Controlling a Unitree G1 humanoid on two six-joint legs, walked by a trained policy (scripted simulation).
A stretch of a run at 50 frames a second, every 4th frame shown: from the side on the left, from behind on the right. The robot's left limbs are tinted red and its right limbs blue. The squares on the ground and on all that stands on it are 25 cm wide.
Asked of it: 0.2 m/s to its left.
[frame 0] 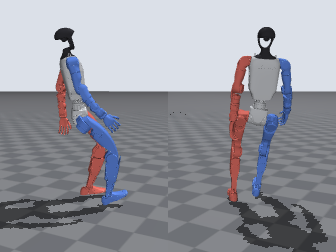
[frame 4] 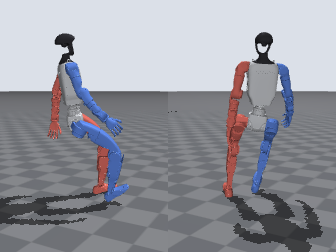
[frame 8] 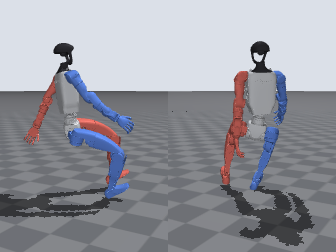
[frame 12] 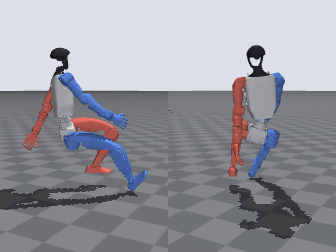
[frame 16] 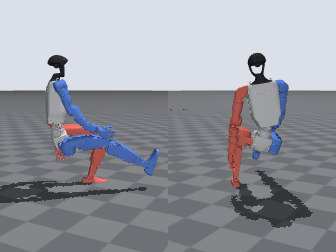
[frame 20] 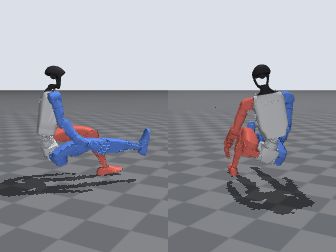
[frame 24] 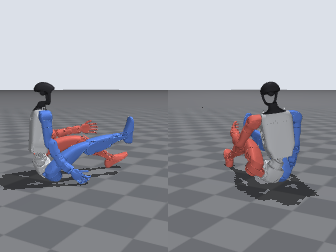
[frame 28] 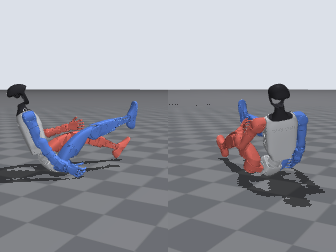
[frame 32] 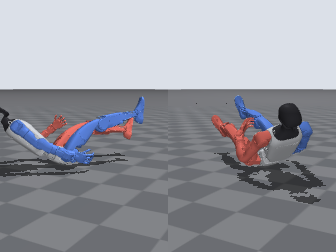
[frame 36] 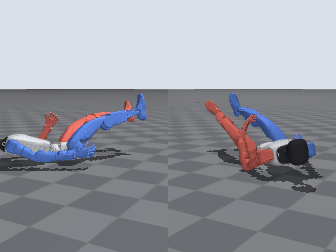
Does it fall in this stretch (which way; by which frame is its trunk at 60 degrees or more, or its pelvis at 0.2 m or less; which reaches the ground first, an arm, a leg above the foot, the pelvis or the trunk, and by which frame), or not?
yes: goes over backward; its pelvis at 0.2 m or less by frame 24; the right leg reaches the ground first, by frame 24
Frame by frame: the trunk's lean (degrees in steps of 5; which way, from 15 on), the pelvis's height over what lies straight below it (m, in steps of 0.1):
0: 15 backward, 0.7
4: 10, 0.7
8: 5, 0.6
12: 5, 0.5
16: 10, 0.4
20: 15 forward and to its left, 0.3
24: 10, 0.2
28: 20 backward, 0.1
32: 50 backward, 0.1
36: 80 backward, 0.1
